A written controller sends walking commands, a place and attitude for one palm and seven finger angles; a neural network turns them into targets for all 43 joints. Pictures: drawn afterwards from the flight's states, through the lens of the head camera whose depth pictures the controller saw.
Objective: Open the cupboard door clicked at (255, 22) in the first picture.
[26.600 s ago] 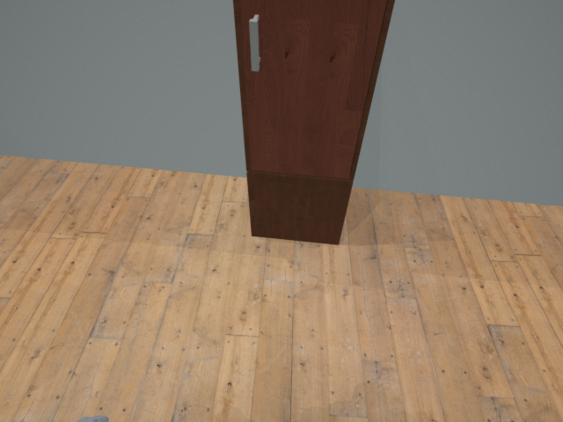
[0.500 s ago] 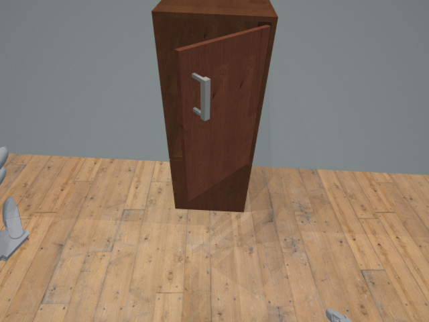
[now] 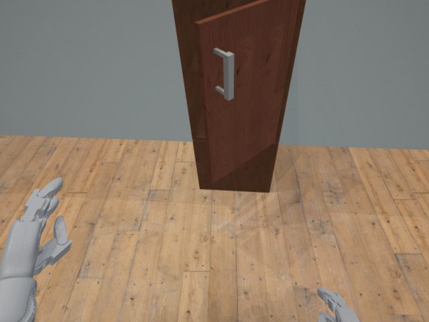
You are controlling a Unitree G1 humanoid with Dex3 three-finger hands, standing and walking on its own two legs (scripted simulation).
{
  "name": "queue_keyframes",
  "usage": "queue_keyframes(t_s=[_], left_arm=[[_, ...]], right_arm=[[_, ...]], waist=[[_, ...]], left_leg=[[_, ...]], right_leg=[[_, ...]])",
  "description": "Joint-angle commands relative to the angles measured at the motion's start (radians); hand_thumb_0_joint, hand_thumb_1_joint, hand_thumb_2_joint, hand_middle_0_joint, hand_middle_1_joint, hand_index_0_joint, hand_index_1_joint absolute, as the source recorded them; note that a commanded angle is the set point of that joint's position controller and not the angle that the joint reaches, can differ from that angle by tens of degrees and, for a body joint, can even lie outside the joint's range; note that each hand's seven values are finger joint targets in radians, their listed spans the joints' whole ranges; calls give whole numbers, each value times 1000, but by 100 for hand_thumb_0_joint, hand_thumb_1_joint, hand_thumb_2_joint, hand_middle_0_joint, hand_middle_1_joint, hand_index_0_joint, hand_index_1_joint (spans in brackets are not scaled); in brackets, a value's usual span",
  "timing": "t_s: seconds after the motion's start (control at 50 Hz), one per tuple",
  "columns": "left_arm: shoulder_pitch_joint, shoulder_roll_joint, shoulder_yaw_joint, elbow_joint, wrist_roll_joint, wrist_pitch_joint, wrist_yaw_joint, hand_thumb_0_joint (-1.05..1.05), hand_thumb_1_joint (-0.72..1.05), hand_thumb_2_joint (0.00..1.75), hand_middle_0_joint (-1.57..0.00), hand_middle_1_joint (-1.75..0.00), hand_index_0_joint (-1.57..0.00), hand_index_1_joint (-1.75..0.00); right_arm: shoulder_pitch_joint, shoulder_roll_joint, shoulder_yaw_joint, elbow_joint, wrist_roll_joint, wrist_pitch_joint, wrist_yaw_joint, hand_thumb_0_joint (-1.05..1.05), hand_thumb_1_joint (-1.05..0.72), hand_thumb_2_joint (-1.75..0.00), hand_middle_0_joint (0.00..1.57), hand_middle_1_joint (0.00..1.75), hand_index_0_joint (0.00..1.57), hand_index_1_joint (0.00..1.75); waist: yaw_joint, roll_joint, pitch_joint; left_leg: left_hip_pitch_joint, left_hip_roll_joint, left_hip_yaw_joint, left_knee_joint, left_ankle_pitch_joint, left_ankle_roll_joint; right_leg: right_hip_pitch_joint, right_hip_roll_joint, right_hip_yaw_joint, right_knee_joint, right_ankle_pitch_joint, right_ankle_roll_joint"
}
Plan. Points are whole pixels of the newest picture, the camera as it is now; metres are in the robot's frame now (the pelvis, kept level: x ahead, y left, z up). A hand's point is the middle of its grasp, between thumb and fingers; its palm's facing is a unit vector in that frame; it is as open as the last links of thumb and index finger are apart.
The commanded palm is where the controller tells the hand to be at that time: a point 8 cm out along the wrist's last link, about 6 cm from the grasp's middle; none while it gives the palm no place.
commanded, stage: let the arm hang, fingers relaxed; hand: left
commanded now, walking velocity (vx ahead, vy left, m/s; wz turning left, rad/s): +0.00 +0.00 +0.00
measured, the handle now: (223, 74) +0.67 +0.02 +0.13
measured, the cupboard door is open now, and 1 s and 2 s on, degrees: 45 45 45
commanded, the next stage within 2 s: look to check the result in 1.02 s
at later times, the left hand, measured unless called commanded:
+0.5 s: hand out of the picture -0.05 +0.22 -0.16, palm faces +0.05 -0.97 -0.25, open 7.2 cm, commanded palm none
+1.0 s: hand out of the picture -0.02 +0.19 -0.16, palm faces +0.04 -0.98 -0.19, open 7.3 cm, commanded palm none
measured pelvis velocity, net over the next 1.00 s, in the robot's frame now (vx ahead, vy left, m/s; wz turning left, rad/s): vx -0.02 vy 0.03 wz -0.01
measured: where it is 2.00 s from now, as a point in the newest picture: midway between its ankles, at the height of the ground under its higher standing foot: outside the picture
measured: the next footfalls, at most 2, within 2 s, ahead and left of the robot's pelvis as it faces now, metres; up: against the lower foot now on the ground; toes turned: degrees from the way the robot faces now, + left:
none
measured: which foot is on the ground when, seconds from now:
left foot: down 0.00-1.00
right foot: down 0.00-1.00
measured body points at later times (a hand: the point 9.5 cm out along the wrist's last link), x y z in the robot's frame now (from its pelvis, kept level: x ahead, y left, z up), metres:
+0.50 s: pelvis -0.01 +0.02 +0.01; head +0.00 +0.02 +0.46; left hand -0.05 +0.27 -0.14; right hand -0.02 -0.20 -0.15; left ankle +0.00 +0.12 -0.73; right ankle +0.00 -0.09 -0.73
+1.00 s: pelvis -0.02 +0.03 +0.01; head -0.01 +0.02 +0.46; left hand -0.02 +0.24 -0.15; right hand -0.04 -0.18 -0.15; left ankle +0.00 +0.12 -0.73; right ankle +0.00 -0.09 -0.73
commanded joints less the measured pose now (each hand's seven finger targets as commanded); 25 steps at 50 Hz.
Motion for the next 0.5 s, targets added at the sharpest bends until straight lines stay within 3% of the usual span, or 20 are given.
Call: queue_keyframes(t_s=[0.0, 0.02, 0.04, 0.06, 0.08, 0.1, 0.12, 0.14, 0.18, 0.2, 0.22, 0.26, 0.32, 0.48], left_arm=[[-56, -48, -163, 425, 8, 124, -61, 0, 90, 90, -20, -30, -20, -30], [-53, -53, -174, 486, 9, 122, -60, 0, 90, 90, -20, -30, -20, -30], [-73, -48, -180, 545, 13, 122, -56, 0, 90, 90, -20, -30, -20, -30], [-91, -45, -181, 607, 11, 122, -55, 0, 90, 90, -20, -30, -20, -30], [-116, -29, -184, 676, 7, 123, -51, 0, 90, 90, -20, -30, -20, -30], [-130, -37, -193, 744, 0, 125, -50, 0, 90, 90, -20, -30, -20, -30], [-135, -40, -201, 811, -5, 123, -48, 0, 90, 90, -20, -30, -20, -30], [-125, -44, -205, 873, -8, 118, -45, 0, 90, 90, -20, -30, -20, -30], [-109, -48, -213, 973, -12, 112, -41, 0, 90, 90, -20, -30, -20, -30], [-95, -89, -198, 1001, -9, 111, -38, 0, 90, 90, -20, -30, -20, -30], [-96, -84, -204, 1029, -12, 113, -38, 0, 90, 90, -20, -30, -20, -30], [-99, -87, -214, 1085, -15, 114, -40, 0, 90, 90, -20, -30, -20, -30], [-98, -93, -223, 1147, -15, 116, -42, 0, 90, 90, -20, -30, -20, -30], [-58, -110, -230, 1232, -15, 117, -36, 0, 90, 90, -20, -30, -20, -30]], right_arm=[[66, -122, -39, -32, -21, 55, 5, 0, -90, -90, 20, 30, 20, 30], [28, -151, -38, -24, -32, 53, 0, 0, -90, -90, 20, 30, 20, 30], [-16, -159, -32, -11, -36, 58, -5, 0, -90, -90, 20, 30, 20, 30], [-24, -144, -24, 4, -38, 58, -10, 0, -90, -90, 20, 30, 20, 30], [-7, -125, -17, 41, -35, 62, -12, 0, -90, -90, 20, 30, 20, 30], [3, -115, -9, 81, -32, 64, -15, 0, -90, -90, 20, 30, 20, 30], [3, -108, -3, 114, -32, 64, -18, 0, -90, -90, 20, 30, 20, 30], [8, -98, 1, 144, -28, 64, -22, 0, -90, -90, 20, 30, 20, 30], [30, -88, 3, 192, -17, 64, -31, 0, -90, -90, 20, 30, 20, 30], [42, -71, -4, 213, -23, 66, -35, 0, -90, -90, 20, 30, 20, 30], [46, -63, -2, 232, -21, 69, -35, 0, -90, -90, 20, 30, 20, 30], [59, -54, -1, 269, -19, 74, -36, 0, -90, -90, 20, 30, 20, 30], [91, -57, -4, 310, -15, 79, -37, 0, -90, -90, 20, 30, 20, 30], [147, -41, -5, 373, -13, 79, -39, 0, -90, -90, 20, 30, 20, 30]], waist=[[-35, -268, -15], [-11, -229, -31], [4, -240, -44], [6, -204, -21], [-3, -120, -30], [-5, -20, -27], [-1, 29, -35], [2, 45, -49], [-2, 18, -70], [-3, 79, -72], [-3, 110, -56], [-5, 102, -9], [-7, 5, 66], [-5, -68, 110]], left_leg=[[79, 53, -94, -189, 365, 53], [91, 111, -155, -208, 472, 83], [61, 123, -157, -232, 403, 86], [55, 98, -145, -222, 458, 75], [67, 80, -118, -240, 491, 55], [82, 83, -115, -288, 460, 45], [93, 87, -113, -306, 480, 44], [110, 83, -98, -308, 496, 40], [162, 78, -80, -316, 475, 28], [162, 80, -78, -331, 423, 30], [161, 80, -81, -348, 387, 31], [145, 82, -88, -384, 308, 32], [124, 87, -97, -426, 223, 35], [128, 81, -96, -462, 150, 42]], right_leg=[[-13, -152, 85, -16, 348, -13], [-12, -114, 77, -12, 291, 15], [41, -99, 95, -77, 174, 27], [65, -108, 112, -92, 255, 26], [104, -120, 119, -81, 311, 18], [116, -115, 117, -87, 276, 16], [149, -105, 113, -94, 284, 19], [180, -107, 116, -111, 316, 16], [206, -115, 114, -153, 343, 8], [208, -117, 109, -178, 308, 3], [205, -114, 109, -194, 276, 2], [190, -109, 109, -232, 206, 1], [155, -107, 100, -275, 123, 5], [114, -105, 94, -285, 47, 10]])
